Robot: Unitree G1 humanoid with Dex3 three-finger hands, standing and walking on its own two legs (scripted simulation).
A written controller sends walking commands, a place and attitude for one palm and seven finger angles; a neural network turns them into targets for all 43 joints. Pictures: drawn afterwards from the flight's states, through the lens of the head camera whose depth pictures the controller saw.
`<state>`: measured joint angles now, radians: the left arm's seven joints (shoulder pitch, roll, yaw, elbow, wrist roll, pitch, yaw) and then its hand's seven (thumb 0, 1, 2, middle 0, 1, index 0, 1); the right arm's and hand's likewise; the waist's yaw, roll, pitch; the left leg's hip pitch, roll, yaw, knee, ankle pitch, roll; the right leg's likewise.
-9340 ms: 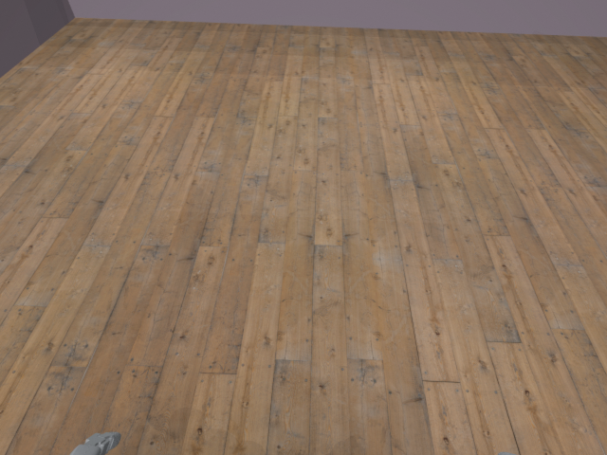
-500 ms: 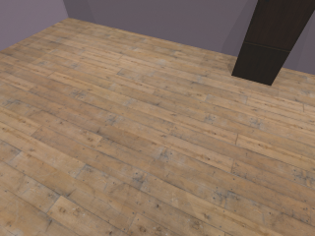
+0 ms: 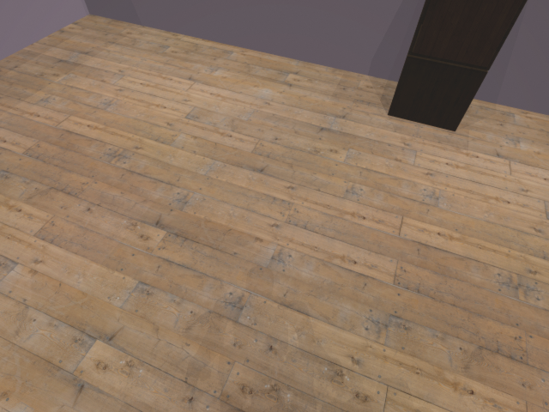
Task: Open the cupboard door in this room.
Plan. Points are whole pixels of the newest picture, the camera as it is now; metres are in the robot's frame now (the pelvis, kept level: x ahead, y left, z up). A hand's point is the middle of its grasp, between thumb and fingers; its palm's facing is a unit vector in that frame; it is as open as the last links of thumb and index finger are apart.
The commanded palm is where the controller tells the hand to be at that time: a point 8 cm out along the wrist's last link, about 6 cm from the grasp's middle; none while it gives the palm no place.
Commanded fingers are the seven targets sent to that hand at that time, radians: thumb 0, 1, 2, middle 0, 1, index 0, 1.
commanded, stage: turn or walk to find it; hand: left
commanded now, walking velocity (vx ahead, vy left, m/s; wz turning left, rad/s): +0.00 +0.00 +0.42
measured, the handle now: out of the picture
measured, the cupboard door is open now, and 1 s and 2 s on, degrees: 0 0 0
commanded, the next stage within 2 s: stand and wait in 0.38 s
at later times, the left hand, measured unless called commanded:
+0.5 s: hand out of the picture +0.00 +0.23 -0.19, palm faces +0.14 -0.96 -0.24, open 7.4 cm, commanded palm none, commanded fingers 0.00 0.90 0.90 -0.20 -0.30 -0.20 -0.30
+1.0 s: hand out of the picture -0.05 +0.18 -0.16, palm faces +0.29 -0.93 -0.23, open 7.4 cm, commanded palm none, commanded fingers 0.00 0.90 0.90 -0.20 -0.30 -0.20 -0.30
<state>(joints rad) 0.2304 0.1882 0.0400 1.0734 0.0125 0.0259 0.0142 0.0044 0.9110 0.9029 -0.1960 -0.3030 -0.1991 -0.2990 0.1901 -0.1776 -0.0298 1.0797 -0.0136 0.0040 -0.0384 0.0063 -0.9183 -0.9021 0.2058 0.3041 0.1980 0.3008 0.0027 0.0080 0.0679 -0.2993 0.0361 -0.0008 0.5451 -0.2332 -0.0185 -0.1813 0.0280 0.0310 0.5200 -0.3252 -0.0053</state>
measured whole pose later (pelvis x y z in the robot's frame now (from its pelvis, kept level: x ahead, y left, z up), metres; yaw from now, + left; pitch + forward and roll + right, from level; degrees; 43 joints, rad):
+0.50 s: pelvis -0.01 +0.03 -0.01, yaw +7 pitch +0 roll -1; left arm 0.21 0.23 0.04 1.02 0.01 0.04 0.02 0.01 0.91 0.90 -0.20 -0.30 -0.20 -0.30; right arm 0.21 -0.21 -0.03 1.00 -0.03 0.03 0.00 0.01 -0.91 -0.90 0.20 0.30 0.20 0.30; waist 0.00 -0.02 0.07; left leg -0.39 -0.06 -0.07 0.63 -0.23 0.03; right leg -0.25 -0.05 -0.05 0.69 -0.43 0.02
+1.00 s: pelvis -0.02 -0.01 +0.00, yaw +16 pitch -1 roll +2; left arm 0.25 0.16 0.02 1.03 0.03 0.00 0.02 0.00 0.91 0.90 -0.20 -0.30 -0.20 -0.30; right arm 0.21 -0.23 -0.06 1.05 -0.01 0.06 -0.01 0.01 -0.91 -0.90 0.20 0.30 0.20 0.30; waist 0.00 0.00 0.08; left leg -0.37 0.02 0.03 0.85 -0.45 -0.03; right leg -0.16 -0.07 -0.12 0.52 -0.35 -0.01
